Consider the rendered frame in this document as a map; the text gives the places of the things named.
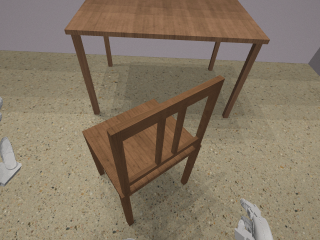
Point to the chair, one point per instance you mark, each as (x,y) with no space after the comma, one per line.
(140,144)

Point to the robot right hand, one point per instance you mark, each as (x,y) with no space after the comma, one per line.
(257,229)

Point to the table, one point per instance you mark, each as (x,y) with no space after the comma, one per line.
(190,20)

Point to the robot left hand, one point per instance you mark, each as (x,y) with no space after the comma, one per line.
(9,167)

